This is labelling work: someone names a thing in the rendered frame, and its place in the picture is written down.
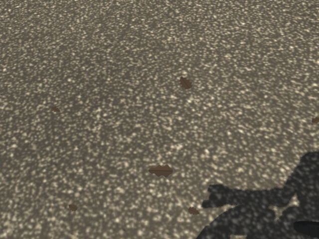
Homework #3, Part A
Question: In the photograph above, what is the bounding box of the right robot hand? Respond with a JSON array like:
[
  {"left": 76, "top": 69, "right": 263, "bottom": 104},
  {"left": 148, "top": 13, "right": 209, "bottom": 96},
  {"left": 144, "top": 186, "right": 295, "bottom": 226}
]
[{"left": 293, "top": 221, "right": 319, "bottom": 239}]

